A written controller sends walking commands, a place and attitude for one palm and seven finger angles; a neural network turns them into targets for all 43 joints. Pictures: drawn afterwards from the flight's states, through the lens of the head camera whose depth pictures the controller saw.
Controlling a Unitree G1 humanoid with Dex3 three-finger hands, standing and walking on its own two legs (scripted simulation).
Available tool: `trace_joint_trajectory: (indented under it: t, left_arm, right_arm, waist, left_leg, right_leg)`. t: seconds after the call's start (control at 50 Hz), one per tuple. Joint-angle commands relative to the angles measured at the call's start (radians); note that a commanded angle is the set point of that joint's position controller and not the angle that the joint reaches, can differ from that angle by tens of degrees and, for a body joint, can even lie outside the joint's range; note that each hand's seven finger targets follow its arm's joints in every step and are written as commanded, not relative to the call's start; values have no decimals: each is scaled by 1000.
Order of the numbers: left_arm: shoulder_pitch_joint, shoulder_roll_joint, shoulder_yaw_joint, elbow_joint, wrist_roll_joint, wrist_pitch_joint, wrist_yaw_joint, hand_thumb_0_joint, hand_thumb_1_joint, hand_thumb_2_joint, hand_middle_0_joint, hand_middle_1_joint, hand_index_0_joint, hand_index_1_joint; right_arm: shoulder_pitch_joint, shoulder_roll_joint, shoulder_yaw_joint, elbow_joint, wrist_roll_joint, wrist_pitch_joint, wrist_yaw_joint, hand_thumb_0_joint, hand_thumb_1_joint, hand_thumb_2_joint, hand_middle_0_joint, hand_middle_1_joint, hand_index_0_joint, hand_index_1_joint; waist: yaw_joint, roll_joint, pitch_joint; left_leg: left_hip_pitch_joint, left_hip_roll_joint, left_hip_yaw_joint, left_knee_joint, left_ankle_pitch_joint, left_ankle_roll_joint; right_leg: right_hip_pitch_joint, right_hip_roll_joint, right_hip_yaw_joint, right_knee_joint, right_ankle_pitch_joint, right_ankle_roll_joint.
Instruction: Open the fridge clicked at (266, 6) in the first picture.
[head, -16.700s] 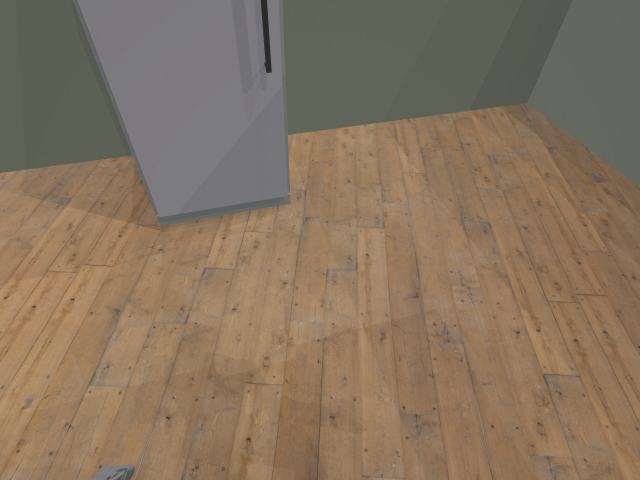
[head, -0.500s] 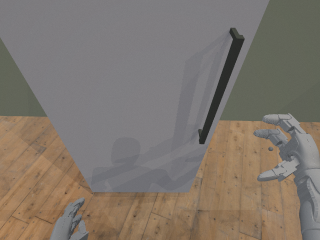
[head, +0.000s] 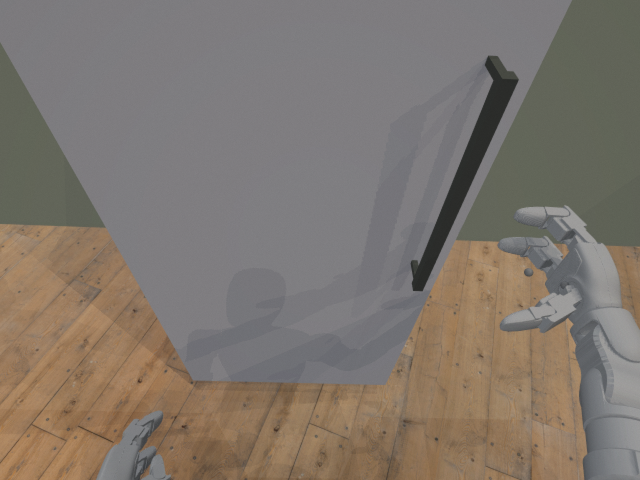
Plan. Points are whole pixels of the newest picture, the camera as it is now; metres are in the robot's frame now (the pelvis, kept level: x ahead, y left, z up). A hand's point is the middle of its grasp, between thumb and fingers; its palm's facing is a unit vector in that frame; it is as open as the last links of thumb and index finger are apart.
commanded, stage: move the hooked fingers beside the handle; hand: right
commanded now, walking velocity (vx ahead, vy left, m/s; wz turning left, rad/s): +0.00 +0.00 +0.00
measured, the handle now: (447, 200) +0.46 -0.12 +0.12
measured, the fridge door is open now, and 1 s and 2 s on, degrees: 0 0 0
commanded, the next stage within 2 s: feel for the door with the fingertips in 1.60 s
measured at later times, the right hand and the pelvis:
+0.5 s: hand (501, 245) +0.40 -0.19 +0.10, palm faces -0.07 +1.00 -0.02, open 14.0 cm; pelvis -0.01 +0.00 +0.00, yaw +1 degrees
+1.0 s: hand (493, 242) +0.40 -0.18 +0.10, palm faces -0.09 +1.00 -0.02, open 14.0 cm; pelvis +0.00 -0.02 +0.00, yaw +1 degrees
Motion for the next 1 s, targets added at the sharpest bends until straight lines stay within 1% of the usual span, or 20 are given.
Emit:
trace_joint_trajectory:
  t: [0.0,0.08,0.14,0.18,0.22,0.3,0.4,0.44,0.5,0.56,0.58,0.6,0.66,0.68,0.76,0.78,0.82,0.86,0.94,0.98]
  left_arm:
    - [-29,124,50,-120,-1,-38,10,0,900,900,-200,-300,-200,-300]
    - [-16,128,50,-110,3,-21,11,0,900,900,-200,-300,-200,-300]
    - [-20,116,51,-116,4,-17,5,0,900,900,-200,-300,-200,-300]
    - [-10,119,51,-115,6,-11,1,0,900,900,-200,-300,-200,-300]
    - [0,128,54,-103,4,-1,0,0,900,900,-200,-300,-200,-300]
    - [9,131,51,-107,3,19,-6,0,900,900,-200,-300,-200,-300]
    - [25,128,57,-107,6,29,-10,0,900,900,-200,-300,-200,-300]
    - [27,125,55,-104,6,32,-11,0,900,900,-200,-300,-200,-300]
    - [43,132,60,-92,8,38,-12,0,900,900,-200,-300,-200,-300]
    - [39,130,55,-98,7,48,-15,0,900,900,-200,-300,-200,-300]
    - [48,133,58,-101,9,53,-17,0,900,900,-200,-300,-200,-300]
    - [39,128,58,-111,7,53,-21,0,900,900,-200,-300,-200,-300]
    - [34,124,62,-131,6,54,-27,0,900,900,-200,-300,-200,-300]
    - [41,127,62,-132,6,56,-28,0,900,900,-200,-300,-200,-300]
    - [31,127,60,-122,1,58,-23,0,900,900,-200,-300,-200,-300]
    - [38,131,61,-116,2,60,-21,0,900,900,-200,-300,-200,-300]
    - [39,129,62,-113,3,59,-20,0,900,900,-200,-300,-200,-300]
    - [34,120,61,-111,5,54,-21,0,900,900,-200,-300,-200,-300]
    - [32,123,63,-109,9,49,-27,0,900,900,-200,-300,-200,-300]
    - [34,127,59,-105,9,56,-28,0,900,900,-200,-300,-200,-300]
  right_arm:
    - [-413,-222,-51,-179,17,-73,-10,0,500,-300,300,1200,300,1200]
    - [-470,-278,-86,-144,5,-99,-33,0,500,-300,300,1200,300,1200]
    - [-480,-232,-55,-152,-3,-119,-41,0,500,-300,300,1200,300,1200]
    - [-461,-211,-38,-105,-2,-119,-42,0,500,-300,300,1200,300,1200]
    - [-476,-247,-73,-47,-3,-113,-44,0,500,-300,300,1200,300,1200]
    - [-516,-234,-51,35,-18,-103,-46,0,500,-300,300,1200,300,1200]
    - [-621,-250,-54,-24,-21,-151,-56,0,500,-300,300,1200,300,1200]
    - [-654,-233,-38,-13,-22,-168,-63,0,500,-300,300,1200,300,1200]
    - [-622,-254,-66,47,-25,-169,-67,0,500,-300,300,1200,300,1200]
    - [-612,-252,-57,76,-35,-157,-64,0,500,-300,300,1200,300,1200]
    - [-581,-268,-73,86,-38,-155,-64,0,500,-300,300,1200,300,1200]
    - [-566,-245,-56,68,-38,-156,-60,0,500,-300,300,1200,300,1200]
    - [-514,-212,-44,-7,-24,-160,-59,0,500,-300,300,1200,300,1200]
    - [-513,-212,-41,-10,-16,-162,-59,0,500,-300,300,1200,300,1200]
    - [-586,-184,-11,-7,-18,-153,-73,0,500,-300,300,1200,300,1200]
    - [-614,-195,-9,-13,-23,-156,-80,0,500,-300,300,1200,300,1200]
    - [-629,-204,-16,-27,-37,-159,-92,0,500,-300,300,1200,300,1200]
    - [-668,-152,33,-58,-42,-168,-102,0,500,-300,300,1200,300,1200]
    - [-596,-164,1,-64,-36,-167,-122,0,500,-300,300,1200,300,1200]
    - [-550,-193,-24,-11,-39,-150,-127,0,500,-300,300,1200,300,1200]
  waist:
    - [23,11,-241]
    - [20,37,-265]
    - [15,-36,-311]
    - [17,13,-300]
    - [20,43,-279]
    - [27,41,-234]
    - [35,1,-332]
    - [41,-17,-327]
    - [38,37,-322]
    - [32,-20,-295]
    - [23,16,-302]
    - [21,-26,-314]
    - [11,-35,-351]
    - [18,18,-343]
    - [43,-7,-264]
    - [50,29,-256]
    - [46,-25,-288]
    - [53,-62,-319]
    - [29,-30,-373]
    - [23,32,-338]
  left_leg:
    - [25,-21,-42,-104,322,-2]
    - [43,-20,-44,-98,303,0]
    - [41,-22,-46,-89,333,3]
    - [46,-24,-41,-86,335,4]
    - [38,-24,-45,-89,339,-1]
    - [1,-24,-43,-89,287,1]
    - [18,-29,-51,-74,315,4]
    - [-2,-32,-47,-72,302,5]
    - [3,-36,-44,-69,309,3]
    - [-18,-32,-45,-70,280,5]
    - [0,-34,-38,-63,283,9]
    - [-1,-35,-43,-63,304,9]
    - [5,-40,-33,-56,340,13]
    - [18,-43,-29,-55,346,12]
    - [-51,-46,-26,-70,259,7]
    - [-50,-47,-22,-70,247,9]
    - [-59,-47,-27,-67,250,10]
    - [-82,-46,-20,-61,241,13]
    - [-42,-47,-17,-52,295,15]
    - [-9,-46,-18,-56,311,13]
  right_leg:
    - [158,50,25,-57,196,-51]
    - [144,48,30,-55,189,-52]
    - [183,52,24,-52,214,-50]
    - [163,48,28,-50,215,-51]
    - [133,48,24,-50,201,-51]
    - [99,49,25,-53,160,-50]
    - [140,48,26,-34,195,-52]
    - [148,48,29,-34,186,-49]
    - [132,44,31,-34,191,-51]
    - [111,48,26,-40,163,-47]
    - [103,44,31,-39,178,-49]
    - [117,46,25,-39,191,-48]
    - [160,42,27,-36,242,-44]
    - [145,39,30,-33,248,-48]
    - [129,38,36,-48,163,-44]
    - [126,35,42,-48,161,-48]
    - [158,38,44,-46,175,-44]
    - [203,35,54,-45,187,-38]
    - [229,33,59,-39,247,-34]
    - [177,36,51,-40,240,-40]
